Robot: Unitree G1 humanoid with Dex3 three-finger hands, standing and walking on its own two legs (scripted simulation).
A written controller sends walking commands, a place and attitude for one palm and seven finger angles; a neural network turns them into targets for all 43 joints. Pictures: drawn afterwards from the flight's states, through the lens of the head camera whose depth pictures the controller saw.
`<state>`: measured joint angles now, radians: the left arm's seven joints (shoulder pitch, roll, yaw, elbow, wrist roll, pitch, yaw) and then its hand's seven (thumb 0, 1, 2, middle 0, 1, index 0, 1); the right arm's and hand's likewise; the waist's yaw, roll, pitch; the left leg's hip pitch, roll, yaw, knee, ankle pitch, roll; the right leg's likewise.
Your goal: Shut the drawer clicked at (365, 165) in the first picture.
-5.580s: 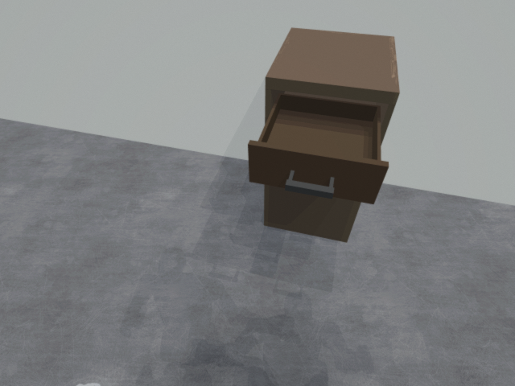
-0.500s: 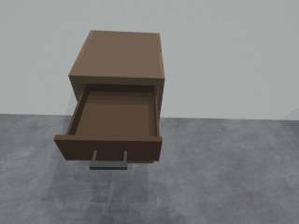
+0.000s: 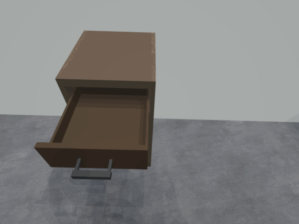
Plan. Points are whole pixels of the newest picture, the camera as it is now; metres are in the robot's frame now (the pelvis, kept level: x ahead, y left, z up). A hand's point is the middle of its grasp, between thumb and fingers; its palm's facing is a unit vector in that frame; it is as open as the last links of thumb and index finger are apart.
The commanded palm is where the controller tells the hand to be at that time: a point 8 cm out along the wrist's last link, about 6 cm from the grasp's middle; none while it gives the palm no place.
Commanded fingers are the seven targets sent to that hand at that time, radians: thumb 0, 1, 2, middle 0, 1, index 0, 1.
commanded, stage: come to a stop and stand still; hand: left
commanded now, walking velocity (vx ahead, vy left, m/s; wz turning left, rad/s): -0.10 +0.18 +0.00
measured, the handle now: (93, 168) +0.30 +0.21 -0.10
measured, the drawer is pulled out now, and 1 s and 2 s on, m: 0.29 0.29 0.29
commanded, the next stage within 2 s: look again from close up in 0.76 s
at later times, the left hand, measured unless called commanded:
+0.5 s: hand out of the picture -0.05 +0.21 -0.17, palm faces +0.05 -0.98 -0.21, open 7.4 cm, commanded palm none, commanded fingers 0.00 0.90 0.90 -0.20 -0.30 -0.20 -0.30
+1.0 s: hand out of the picture -0.07 +0.20 -0.17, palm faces +0.01 -0.98 -0.20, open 7.4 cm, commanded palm none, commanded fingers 0.00 0.90 0.90 -0.20 -0.30 -0.20 -0.30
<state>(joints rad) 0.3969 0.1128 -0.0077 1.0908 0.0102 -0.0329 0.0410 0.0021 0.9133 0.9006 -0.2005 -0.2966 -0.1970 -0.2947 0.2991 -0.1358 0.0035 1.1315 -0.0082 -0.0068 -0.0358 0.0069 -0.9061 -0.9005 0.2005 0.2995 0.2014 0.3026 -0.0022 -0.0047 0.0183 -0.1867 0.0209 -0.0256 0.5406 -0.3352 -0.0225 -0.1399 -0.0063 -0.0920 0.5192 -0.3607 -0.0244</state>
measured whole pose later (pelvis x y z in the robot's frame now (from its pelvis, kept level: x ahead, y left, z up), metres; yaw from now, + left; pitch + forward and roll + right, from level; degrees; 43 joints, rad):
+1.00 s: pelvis -0.05 +0.03 +0.00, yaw +1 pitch +0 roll +0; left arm 0.36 0.15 -0.02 1.05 0.02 -0.01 0.04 0.00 0.91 0.90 -0.20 -0.30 -0.20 -0.30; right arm 0.32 -0.15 -0.01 1.04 -0.02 0.01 -0.02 0.01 -0.91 -0.90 0.20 0.30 0.20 0.30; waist -0.02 0.01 0.00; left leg -0.30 0.00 0.06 0.55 -0.26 0.03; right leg -0.25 -0.05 -0.08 0.54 -0.29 0.01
